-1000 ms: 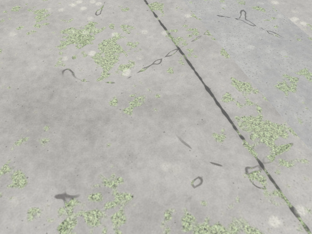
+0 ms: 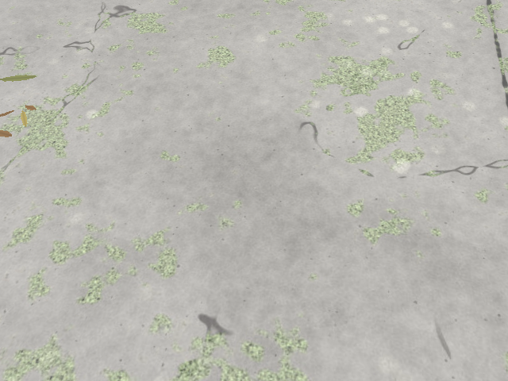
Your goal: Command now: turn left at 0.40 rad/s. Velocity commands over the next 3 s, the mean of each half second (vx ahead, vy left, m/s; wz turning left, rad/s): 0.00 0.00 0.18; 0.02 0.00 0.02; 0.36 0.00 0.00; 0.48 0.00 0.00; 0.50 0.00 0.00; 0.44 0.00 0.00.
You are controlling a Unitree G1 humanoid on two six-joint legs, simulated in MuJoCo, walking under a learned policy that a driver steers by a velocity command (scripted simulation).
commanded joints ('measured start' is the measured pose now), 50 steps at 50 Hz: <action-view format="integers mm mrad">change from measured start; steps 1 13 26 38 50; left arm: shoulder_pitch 8 76 35 55 132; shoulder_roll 182 120 128 49 69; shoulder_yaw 50 39 17 -10 4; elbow -41 43 152 263 321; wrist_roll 3 -4 -15 -16 -11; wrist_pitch -8 47 6 -13 1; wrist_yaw -12 -24 1 3 -2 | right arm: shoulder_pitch -3 -39 30 58 83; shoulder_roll -44 -44 -3 -5 8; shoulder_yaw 2 45 56 53 51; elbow -72 -31 93 267 312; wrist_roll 6 -5 4 0 -14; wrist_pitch -14 -86 -96 -95 -84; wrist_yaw -4 -59 -59 -67 -61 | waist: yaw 10 12 -54 -13 12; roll -213 120 -124 -34 -91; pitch -127 -95 -54 -29 61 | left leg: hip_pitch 65 276 170 226 15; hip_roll -9 211 66 85 8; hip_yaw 52 -148 -113 -112 -62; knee -144 -634 -622 -625 -478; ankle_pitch -23 698 290 299 -178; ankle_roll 28 228 119 102 139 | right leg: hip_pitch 83 -162 82 36 -29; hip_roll -233 22 -90 -50 -65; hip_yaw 169 125 253 226 341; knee -78 441 -91 -142 -187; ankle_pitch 421 -192 178 20 -569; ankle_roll -179 49 -13 -12 -103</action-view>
